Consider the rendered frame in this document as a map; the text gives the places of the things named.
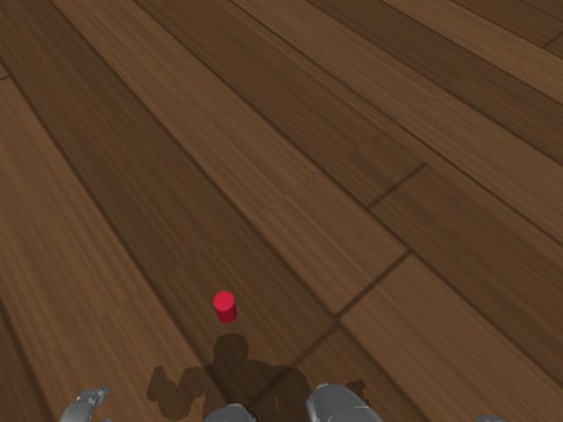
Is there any can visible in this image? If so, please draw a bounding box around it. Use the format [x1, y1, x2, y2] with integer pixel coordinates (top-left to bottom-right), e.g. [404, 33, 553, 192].
[214, 291, 237, 324]

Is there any left robot hand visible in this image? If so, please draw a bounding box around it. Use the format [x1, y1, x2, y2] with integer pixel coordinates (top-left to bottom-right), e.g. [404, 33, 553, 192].
[59, 387, 113, 422]

